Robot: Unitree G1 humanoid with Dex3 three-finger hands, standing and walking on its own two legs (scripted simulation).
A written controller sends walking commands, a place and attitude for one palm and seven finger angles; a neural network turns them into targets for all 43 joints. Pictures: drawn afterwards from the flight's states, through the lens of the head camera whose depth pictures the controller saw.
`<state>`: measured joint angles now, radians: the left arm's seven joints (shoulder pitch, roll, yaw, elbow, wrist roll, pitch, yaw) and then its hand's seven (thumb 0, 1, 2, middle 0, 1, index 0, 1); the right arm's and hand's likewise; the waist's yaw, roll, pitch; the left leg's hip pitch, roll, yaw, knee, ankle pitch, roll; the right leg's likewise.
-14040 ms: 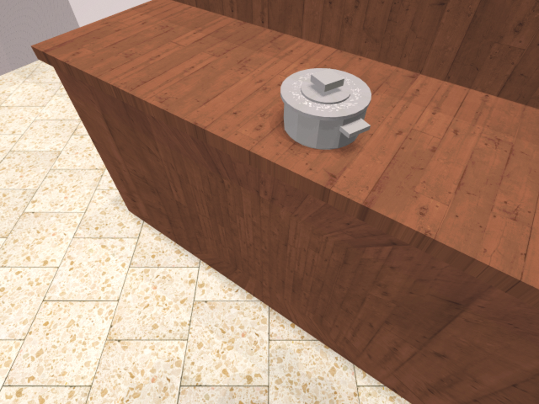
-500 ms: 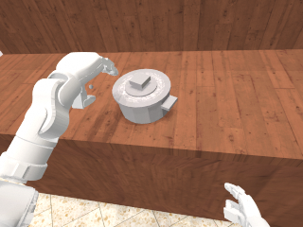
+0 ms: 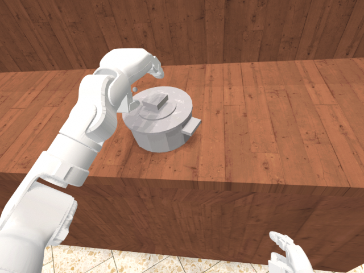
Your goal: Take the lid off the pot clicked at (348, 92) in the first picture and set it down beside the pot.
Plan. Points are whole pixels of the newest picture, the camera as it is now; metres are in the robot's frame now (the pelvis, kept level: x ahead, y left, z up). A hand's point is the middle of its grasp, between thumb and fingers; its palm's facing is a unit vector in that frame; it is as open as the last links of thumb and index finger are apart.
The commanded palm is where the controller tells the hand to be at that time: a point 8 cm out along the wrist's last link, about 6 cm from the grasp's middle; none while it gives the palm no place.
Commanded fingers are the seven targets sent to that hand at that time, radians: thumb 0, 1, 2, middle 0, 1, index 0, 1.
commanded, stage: move the open hand above the knob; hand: left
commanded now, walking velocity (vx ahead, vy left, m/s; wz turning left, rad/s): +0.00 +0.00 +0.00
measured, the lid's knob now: (155, 100) +0.48 +0.08 +0.14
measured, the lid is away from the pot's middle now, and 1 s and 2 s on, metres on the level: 0.00 0.00 0.00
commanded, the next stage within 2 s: lower the open fingers around the knob in 1.32 s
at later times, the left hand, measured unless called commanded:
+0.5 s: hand (147, 78) +0.47 +0.08 +0.22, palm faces -0.17 -0.01 -0.99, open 10.4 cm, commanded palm +0.44 +0.09 +0.27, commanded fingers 0.00 -0.40 1.60 -0.83 -0.08 -0.83 -0.08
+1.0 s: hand (150, 80) +0.45 +0.07 +0.22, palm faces -0.10 +0.00 -0.99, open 10.4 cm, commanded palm +0.42 +0.09 +0.27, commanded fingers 0.00 -0.40 1.60 -0.83 -0.08 -0.83 -0.08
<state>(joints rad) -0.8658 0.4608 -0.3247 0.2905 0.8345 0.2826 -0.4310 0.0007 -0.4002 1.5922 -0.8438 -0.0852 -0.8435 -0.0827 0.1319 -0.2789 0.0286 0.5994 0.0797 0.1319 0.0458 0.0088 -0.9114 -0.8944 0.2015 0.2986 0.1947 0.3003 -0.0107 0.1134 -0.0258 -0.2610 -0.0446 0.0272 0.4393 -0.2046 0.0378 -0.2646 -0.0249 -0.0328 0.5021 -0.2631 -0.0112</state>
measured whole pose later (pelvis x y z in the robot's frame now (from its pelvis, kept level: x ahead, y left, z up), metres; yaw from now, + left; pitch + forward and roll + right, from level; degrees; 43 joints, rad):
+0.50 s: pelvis +0.01 +0.00 +0.00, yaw -1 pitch +3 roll +1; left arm -1.05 0.39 -0.33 0.59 0.86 0.31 -0.44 0.00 -0.40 1.59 -0.84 -0.08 -0.84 -0.08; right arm 0.18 -0.28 0.02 0.63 0.07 0.11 0.02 0.01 -0.91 -0.89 0.20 0.30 0.19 0.30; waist -0.05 0.10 -0.04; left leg -0.27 -0.04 0.04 0.42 -0.21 0.04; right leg -0.27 -0.02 -0.02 0.48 -0.27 -0.01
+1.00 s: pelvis +0.01 +0.01 +0.00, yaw +0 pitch +3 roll +1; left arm -1.02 0.34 -0.40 0.48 0.86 0.33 -0.39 0.00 -0.40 1.59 -0.84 -0.09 -0.84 -0.08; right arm 0.11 -0.26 0.03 0.62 0.07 0.13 0.05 0.01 -0.91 -0.89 0.20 0.30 0.19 0.30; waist -0.01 0.10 -0.05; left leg -0.27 -0.06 0.03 0.43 -0.21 0.05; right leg -0.27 -0.04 -0.03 0.49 -0.27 0.00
